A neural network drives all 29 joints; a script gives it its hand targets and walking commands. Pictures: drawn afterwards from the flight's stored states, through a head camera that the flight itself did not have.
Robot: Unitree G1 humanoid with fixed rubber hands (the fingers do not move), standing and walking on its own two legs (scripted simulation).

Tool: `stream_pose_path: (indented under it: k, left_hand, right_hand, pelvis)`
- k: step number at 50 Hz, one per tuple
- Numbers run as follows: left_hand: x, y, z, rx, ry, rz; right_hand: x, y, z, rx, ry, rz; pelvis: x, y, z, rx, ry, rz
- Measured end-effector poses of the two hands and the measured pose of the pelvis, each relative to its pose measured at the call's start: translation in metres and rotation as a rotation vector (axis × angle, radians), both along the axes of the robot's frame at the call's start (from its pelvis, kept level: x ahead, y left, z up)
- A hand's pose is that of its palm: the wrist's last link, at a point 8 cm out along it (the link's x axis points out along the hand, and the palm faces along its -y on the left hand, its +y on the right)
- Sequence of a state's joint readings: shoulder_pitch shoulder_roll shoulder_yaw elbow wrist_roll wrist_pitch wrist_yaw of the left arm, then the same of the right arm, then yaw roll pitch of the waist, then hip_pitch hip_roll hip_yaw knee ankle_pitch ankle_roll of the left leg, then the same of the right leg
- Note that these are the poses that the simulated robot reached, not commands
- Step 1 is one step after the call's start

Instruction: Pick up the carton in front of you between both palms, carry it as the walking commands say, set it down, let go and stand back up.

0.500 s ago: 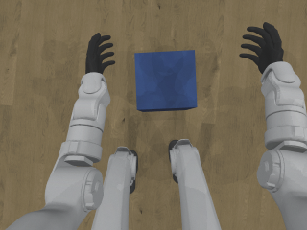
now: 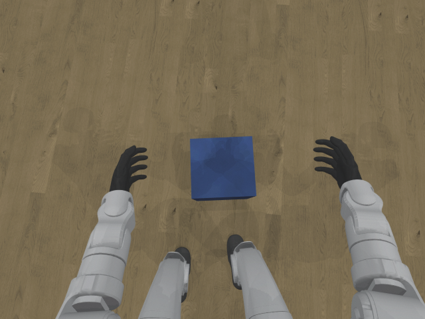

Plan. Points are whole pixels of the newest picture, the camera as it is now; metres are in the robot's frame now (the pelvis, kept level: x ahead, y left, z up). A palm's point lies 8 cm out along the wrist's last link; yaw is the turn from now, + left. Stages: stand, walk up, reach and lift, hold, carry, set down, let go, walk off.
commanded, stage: let go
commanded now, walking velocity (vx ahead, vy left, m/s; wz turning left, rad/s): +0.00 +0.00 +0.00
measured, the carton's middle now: (221, 172) +0.43 -0.04 -0.58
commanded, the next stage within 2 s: stand in 0.90 s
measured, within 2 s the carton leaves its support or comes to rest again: neither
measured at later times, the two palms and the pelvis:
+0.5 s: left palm (19, 276) +0.22 +0.26 +0.00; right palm (354, 264) +0.21 -0.20 +0.00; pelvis +0.05 +0.04 +0.08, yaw -1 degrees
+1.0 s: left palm (7, 287) +0.20 +0.29 +0.00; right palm (369, 269) +0.20 -0.22 +0.00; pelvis +0.05 +0.03 +0.07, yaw -1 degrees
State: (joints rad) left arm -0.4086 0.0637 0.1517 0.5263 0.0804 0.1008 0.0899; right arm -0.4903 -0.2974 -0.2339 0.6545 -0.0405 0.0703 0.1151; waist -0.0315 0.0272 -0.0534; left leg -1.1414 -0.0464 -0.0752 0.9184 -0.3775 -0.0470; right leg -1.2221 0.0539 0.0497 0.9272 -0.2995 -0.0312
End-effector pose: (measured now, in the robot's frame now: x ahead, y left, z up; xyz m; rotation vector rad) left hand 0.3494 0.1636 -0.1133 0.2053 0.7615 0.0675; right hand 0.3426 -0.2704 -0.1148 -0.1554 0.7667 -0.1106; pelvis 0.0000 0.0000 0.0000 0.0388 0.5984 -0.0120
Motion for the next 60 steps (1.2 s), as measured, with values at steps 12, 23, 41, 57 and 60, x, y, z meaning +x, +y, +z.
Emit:
stream_pose_path:
  k: [12, 23, 41, 57, 60]
  left_hand:
    - [-0.059, 0.047, 0.064, -0.019, 0.009, -0.004]
    - [-0.124, 0.095, 0.112, -0.02, 0.012, 0.01]
    - [-0.133, 0.105, 0.124, -0.026, 0.027, -0.005]
    - [-0.165, 0.149, 0.102, 0.167, 0.16, 0.086]
    - [-0.169, 0.151, 0.1, 0.178, 0.179, 0.094]
  right_hand:
    - [-0.062, 0.029, 0.067, 0.0, 0.004, 0.007]
    - [-0.128, 0.064, 0.114, -0.001, 0.018, 0.018]
    - [-0.139, 0.077, 0.124, 0.0, 0.038, 0.026]
    - [-0.148, 0.018, 0.108, -0.171, 0.107, -0.013]
    - [-0.149, 0.013, 0.106, -0.181, 0.126, -0.01]
  pelvis:
    - [0.031, 0.011, 0.045, -0.027, -0.198, -0.001]
    - [0.049, 0.032, 0.074, -0.051, -0.467, 0.001]
    - [0.049, 0.043, 0.075, -0.062, -0.671, -0.008]
    - [0.055, 0.029, 0.07, -0.05, -0.601, 0.01]
    - [0.057, 0.027, 0.071, -0.048, -0.601, 0.014]
